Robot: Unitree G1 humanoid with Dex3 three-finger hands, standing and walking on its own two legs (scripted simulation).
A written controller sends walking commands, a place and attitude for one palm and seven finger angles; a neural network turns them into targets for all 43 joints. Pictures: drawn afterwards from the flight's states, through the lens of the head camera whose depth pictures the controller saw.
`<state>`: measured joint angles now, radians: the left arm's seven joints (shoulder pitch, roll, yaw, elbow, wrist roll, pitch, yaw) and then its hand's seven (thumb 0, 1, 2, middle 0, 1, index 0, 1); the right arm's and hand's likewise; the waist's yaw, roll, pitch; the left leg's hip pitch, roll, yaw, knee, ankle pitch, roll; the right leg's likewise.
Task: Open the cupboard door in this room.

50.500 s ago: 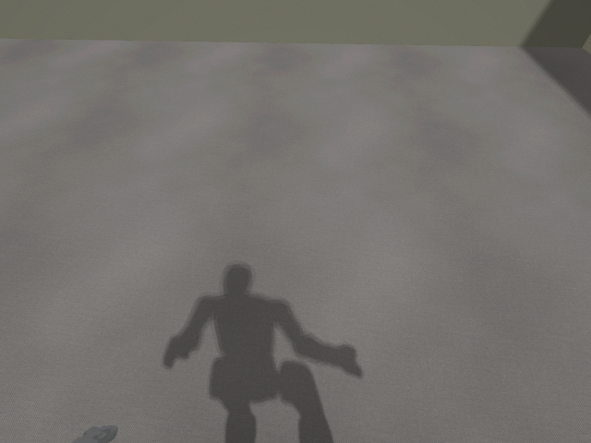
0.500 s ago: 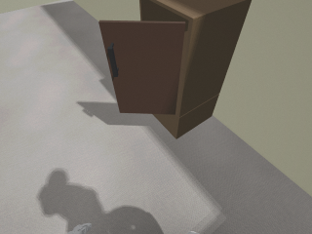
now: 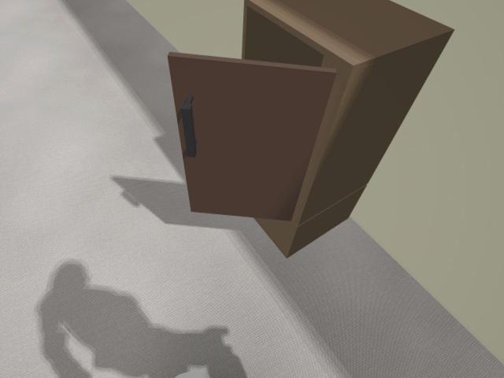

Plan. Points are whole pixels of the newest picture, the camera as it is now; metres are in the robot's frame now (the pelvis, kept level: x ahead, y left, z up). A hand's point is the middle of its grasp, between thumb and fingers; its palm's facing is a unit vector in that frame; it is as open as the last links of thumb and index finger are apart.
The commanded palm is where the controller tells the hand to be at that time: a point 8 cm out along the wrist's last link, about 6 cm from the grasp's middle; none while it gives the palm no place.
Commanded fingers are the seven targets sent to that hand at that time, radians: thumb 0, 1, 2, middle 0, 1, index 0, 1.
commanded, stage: take the last steps up to it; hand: left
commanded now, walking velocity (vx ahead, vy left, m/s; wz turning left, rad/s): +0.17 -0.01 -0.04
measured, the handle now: (191, 127) +0.67 +0.21 -0.04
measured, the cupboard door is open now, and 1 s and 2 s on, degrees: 51 51 51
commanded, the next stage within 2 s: come to a stop and stand still in 0.08 s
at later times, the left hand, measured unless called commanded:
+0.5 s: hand (177, 336) +0.21 +0.15 -0.16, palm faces +0.02 -0.98 -0.20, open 7.4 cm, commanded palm none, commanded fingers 0.00 0.90 0.90 -0.20 -0.30 -0.20 -0.30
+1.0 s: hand out of the picture +0.06 +0.19 -0.16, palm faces +0.06 -0.97 -0.22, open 7.4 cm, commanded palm none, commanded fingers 0.00 0.90 0.90 -0.20 -0.30 -0.20 -0.30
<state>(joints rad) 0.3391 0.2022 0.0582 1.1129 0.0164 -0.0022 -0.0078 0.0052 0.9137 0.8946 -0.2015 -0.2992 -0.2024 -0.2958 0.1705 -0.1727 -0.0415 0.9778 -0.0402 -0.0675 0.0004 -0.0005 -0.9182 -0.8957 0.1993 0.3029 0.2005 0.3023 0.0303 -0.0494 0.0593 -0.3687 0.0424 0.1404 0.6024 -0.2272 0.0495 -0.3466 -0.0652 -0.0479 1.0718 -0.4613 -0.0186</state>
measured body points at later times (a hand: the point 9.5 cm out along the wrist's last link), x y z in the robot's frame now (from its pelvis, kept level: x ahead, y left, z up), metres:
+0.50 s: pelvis +0.11 -0.02 +0.01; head +0.14 -0.03 +0.46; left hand +0.21 +0.20 -0.14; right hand +0.09 -0.24 -0.15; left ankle +0.07 +0.10 -0.72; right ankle +0.12 -0.12 -0.73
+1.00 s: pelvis +0.07 +0.00 +0.01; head +0.09 +0.00 +0.46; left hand +0.06 +0.24 -0.14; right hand +0.14 -0.22 -0.14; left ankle +0.10 +0.10 -0.73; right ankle +0.05 -0.12 -0.73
